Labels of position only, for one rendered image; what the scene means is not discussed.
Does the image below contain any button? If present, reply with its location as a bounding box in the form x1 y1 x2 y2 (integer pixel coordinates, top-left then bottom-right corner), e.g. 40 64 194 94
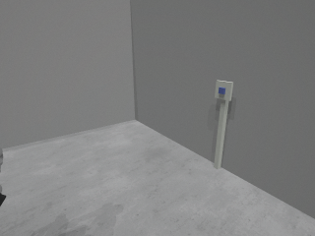
219 87 225 94

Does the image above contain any panel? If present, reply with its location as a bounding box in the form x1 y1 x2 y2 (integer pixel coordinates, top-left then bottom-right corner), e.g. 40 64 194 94
214 80 233 169

